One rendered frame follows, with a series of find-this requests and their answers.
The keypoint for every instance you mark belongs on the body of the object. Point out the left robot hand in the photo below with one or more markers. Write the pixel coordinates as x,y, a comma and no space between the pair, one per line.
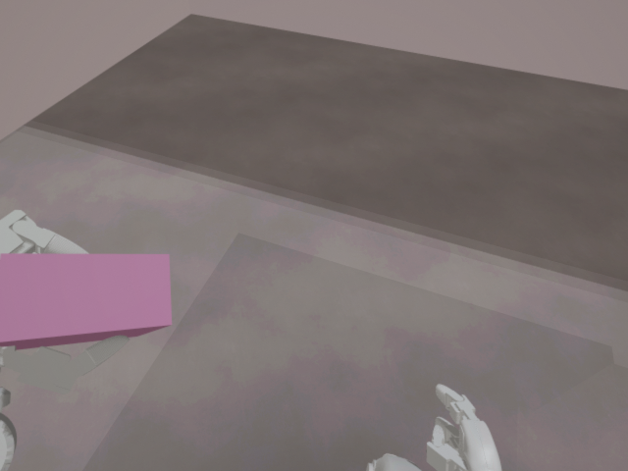
48,368

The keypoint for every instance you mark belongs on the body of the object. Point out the sponge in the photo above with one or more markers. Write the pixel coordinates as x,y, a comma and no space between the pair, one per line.
55,299

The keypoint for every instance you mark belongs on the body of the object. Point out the right robot hand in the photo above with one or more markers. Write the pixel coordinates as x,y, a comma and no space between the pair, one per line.
471,448

